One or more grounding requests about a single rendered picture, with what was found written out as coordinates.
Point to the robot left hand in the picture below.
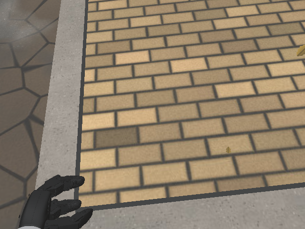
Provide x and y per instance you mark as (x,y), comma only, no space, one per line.
(42,212)

